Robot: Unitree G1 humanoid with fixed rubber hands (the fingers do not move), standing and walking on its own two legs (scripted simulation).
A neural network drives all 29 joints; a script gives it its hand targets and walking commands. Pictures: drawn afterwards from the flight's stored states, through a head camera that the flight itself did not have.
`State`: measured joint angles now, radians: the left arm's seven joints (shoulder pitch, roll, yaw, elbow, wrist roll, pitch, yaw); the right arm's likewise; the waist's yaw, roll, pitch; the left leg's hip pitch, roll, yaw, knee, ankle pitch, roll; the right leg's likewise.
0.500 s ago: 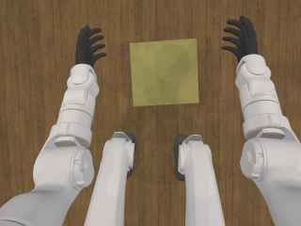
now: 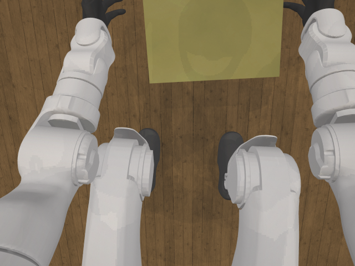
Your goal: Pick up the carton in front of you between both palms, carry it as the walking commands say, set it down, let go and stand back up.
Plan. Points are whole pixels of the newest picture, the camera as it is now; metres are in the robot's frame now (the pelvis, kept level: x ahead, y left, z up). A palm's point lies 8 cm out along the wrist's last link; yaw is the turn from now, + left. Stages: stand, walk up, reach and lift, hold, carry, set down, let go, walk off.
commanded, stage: reach and lift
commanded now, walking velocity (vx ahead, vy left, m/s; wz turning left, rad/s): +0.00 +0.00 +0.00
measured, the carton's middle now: (207, 30) +0.51 -0.04 -0.25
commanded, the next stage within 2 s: none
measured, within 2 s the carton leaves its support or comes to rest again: leaves its support in 0.82 s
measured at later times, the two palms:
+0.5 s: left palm (108, 13) +0.52 +0.14 -0.17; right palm (299, 11) +0.52 -0.19 -0.19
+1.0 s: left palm (110, 6) +0.52 +0.12 -0.13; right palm (301, 13) +0.51 -0.18 -0.15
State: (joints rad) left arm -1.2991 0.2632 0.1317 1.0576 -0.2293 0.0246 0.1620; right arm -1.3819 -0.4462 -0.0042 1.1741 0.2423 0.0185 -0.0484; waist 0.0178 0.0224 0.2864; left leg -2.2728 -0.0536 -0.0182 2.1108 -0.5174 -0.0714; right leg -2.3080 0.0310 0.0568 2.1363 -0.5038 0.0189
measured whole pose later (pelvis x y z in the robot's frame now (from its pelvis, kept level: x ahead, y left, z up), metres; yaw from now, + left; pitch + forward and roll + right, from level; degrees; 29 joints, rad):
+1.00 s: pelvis +0.01 +0.00 -0.01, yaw -1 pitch +38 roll +2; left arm -1.17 0.11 0.26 0.86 -0.16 0.11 0.22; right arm -1.23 -0.29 -0.01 0.99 0.18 0.15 -0.13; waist 0.01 0.05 0.16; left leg -2.27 -0.12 -0.06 2.18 -0.57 -0.11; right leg -2.30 0.06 0.05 2.19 -0.55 0.04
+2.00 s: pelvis +0.06 +0.01 +0.26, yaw -5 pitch +29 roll +1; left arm -0.61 -0.13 0.41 0.63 0.18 0.28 0.08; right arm -0.61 0.04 -0.32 0.69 -0.17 0.33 -0.05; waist 0.03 0.02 -0.24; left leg -1.32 -0.11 -0.11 1.29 -0.48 -0.05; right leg -1.34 0.10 0.12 1.29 -0.45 0.04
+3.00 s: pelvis +0.09 +0.00 +0.39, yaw -5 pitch -3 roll +0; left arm -0.36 -0.18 0.35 0.42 0.32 0.57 -0.01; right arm -0.33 0.16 -0.30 0.43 -0.30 0.63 -0.01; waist 0.02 0.00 0.00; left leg -0.19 -0.05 -0.14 0.47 -0.23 -0.02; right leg -0.21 0.05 0.14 0.47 -0.20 0.01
